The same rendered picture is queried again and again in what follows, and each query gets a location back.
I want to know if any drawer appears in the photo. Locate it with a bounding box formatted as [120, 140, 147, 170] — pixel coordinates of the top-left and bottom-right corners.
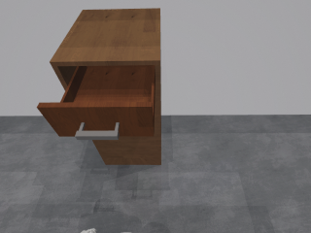
[37, 65, 156, 137]

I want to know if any cabinet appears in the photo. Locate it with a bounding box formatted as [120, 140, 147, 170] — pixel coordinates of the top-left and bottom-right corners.
[50, 8, 161, 165]

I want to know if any handle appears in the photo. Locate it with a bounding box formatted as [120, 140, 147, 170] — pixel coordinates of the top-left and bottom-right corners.
[75, 122, 120, 140]

